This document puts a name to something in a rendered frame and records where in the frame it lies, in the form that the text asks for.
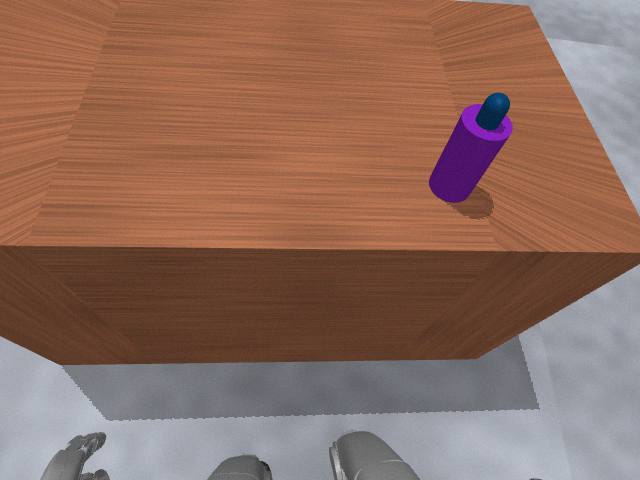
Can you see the bottle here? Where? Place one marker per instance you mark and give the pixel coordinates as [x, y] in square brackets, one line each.
[477, 138]

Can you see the left robot hand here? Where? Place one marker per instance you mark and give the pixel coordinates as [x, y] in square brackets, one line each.
[68, 464]

